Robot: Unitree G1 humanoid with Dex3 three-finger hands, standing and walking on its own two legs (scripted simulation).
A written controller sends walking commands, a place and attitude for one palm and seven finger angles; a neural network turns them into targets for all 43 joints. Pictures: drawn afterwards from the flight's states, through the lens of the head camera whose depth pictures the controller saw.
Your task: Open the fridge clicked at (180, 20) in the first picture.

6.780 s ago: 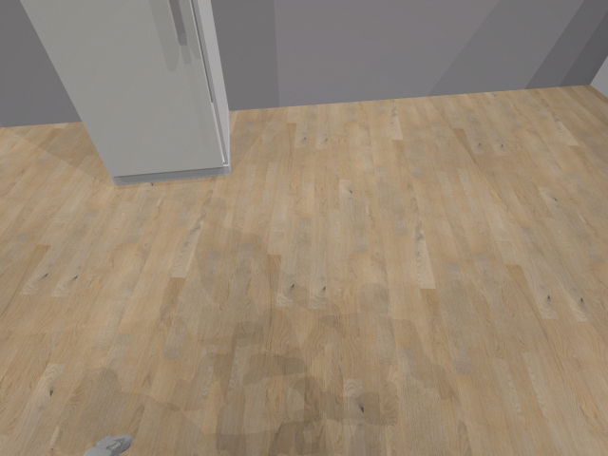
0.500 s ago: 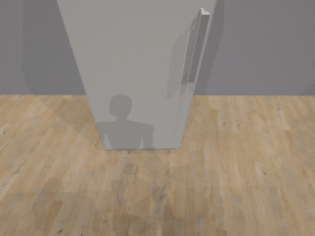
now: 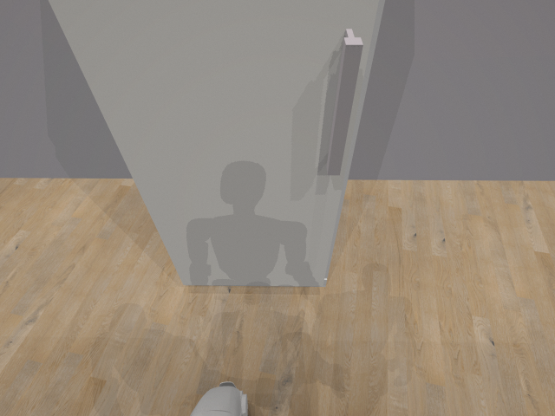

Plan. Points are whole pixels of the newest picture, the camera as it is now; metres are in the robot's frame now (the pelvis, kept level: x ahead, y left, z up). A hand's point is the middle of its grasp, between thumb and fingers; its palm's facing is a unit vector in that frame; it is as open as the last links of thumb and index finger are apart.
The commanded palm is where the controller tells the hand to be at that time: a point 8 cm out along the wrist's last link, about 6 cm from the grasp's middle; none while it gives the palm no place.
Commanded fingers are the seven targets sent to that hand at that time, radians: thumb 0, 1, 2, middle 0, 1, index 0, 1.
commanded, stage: take the last steps up to it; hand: right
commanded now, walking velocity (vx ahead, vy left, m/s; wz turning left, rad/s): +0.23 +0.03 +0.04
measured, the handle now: (340, 110) +0.63 -0.07 +0.11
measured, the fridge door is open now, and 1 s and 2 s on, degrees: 0 0 0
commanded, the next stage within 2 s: come to a stop and stand still in 0.18 s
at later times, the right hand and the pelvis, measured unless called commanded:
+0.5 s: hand (389, 405) +0.19 -0.17 -0.19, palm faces +0.06 +0.98 -0.18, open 7.3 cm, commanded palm none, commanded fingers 0.00 -0.90 -0.90 0.20 0.30 0.20 0.30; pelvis +0.16 +0.01 -0.01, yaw +1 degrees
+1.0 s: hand out of the picture +0.14 -0.15 -0.17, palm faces +0.02 +0.97 -0.25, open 7.4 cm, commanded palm none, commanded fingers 0.00 -0.90 -0.90 0.20 0.30 0.20 0.30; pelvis +0.10 +0.04 +0.00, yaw +2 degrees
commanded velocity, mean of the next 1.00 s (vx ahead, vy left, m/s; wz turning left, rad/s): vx -0.05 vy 0.02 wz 0.00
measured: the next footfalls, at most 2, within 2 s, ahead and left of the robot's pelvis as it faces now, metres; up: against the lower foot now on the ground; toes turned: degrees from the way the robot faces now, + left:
left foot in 0.14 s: +0.20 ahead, +0.13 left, +0.00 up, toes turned +8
right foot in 0.48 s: +0.26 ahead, -0.11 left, +0.00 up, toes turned -4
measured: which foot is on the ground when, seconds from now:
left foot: up 0.00-0.12, down 0.14-0.52, up 0.54-0.84, down 0.86-1.00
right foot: down 0.00-0.14, up 0.16-0.46, down 0.48-0.86, up 0.88-1.00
